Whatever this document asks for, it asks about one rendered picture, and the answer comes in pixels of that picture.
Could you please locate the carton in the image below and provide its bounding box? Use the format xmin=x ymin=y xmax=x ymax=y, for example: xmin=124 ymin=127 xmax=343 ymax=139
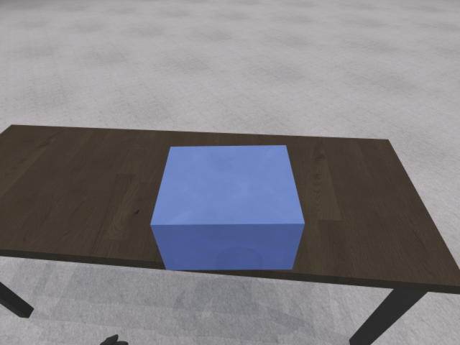
xmin=150 ymin=145 xmax=305 ymax=270

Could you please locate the table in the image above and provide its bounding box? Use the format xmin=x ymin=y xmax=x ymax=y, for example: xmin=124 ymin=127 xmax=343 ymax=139
xmin=0 ymin=124 xmax=460 ymax=345

